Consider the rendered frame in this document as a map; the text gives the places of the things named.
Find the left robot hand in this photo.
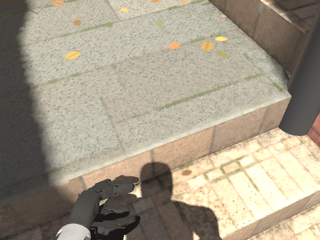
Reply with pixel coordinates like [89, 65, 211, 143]
[67, 179, 141, 240]

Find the robot left forearm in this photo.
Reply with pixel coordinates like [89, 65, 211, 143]
[52, 223, 91, 240]

